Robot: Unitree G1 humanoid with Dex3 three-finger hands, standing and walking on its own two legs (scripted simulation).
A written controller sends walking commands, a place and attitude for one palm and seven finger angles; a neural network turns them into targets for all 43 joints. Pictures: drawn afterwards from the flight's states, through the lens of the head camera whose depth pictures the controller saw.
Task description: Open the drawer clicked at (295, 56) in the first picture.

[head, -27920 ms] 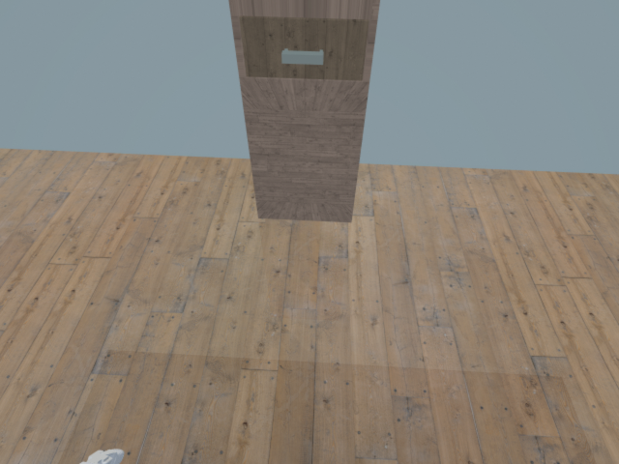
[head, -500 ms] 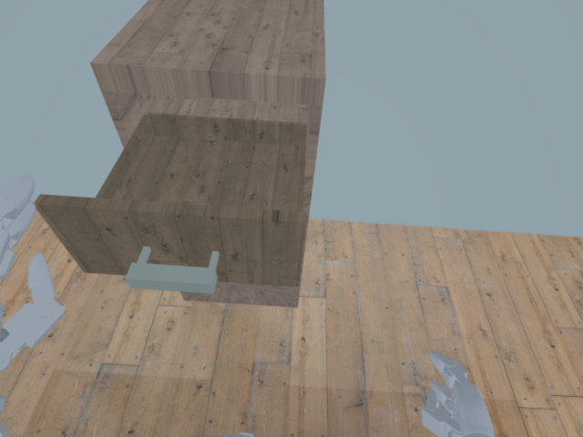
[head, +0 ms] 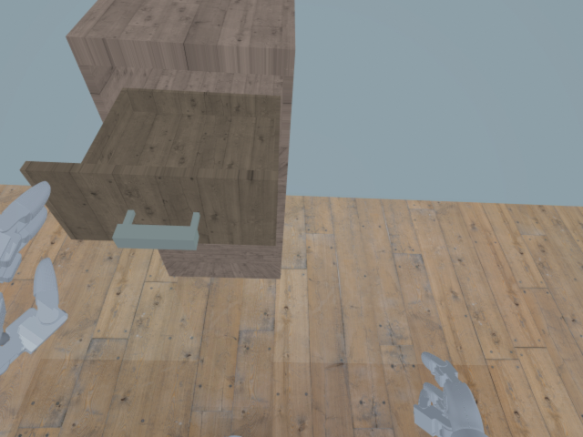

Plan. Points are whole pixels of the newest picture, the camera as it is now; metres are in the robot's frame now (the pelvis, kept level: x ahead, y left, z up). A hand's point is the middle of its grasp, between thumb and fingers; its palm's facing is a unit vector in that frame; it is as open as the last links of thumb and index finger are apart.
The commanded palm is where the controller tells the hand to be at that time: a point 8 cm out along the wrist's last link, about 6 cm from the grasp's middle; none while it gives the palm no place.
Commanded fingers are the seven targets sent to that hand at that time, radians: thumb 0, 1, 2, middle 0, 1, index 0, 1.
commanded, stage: step back with the hand held close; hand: left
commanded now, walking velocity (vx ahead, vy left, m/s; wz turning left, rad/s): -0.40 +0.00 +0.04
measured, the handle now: (160, 226) +0.42 +0.25 -0.01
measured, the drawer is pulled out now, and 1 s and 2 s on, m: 0.30 0.30 0.30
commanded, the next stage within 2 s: stop stepping back and stand still in 0.04 s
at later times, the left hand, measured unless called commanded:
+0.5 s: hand out of the picture +0.05 +0.20 +0.17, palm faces +0.44 -0.79 -0.42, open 7.5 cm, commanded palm -0.01 +0.24 +0.18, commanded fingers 0.00 0.90 0.90 -0.20 -0.30 -0.20 -0.30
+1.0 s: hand out of the picture +0.03 +0.21 +0.17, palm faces +0.47 -0.77 -0.43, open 7.5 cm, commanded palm none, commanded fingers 0.00 0.90 0.90 -0.20 -0.30 -0.20 -0.30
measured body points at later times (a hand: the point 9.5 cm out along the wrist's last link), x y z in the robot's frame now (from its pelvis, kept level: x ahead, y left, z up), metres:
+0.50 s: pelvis -0.13 -0.05 +0.00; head -0.14 -0.05 +0.45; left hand +0.02 +0.24 +0.20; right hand +0.01 -0.29 -0.09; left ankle -0.16 +0.10 -0.71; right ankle -0.09 -0.12 -0.74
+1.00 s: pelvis -0.14 -0.04 -0.01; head -0.16 -0.04 +0.44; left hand -0.01 +0.25 +0.19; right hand +0.03 -0.25 -0.09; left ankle -0.16 +0.09 -0.74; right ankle -0.09 -0.12 -0.74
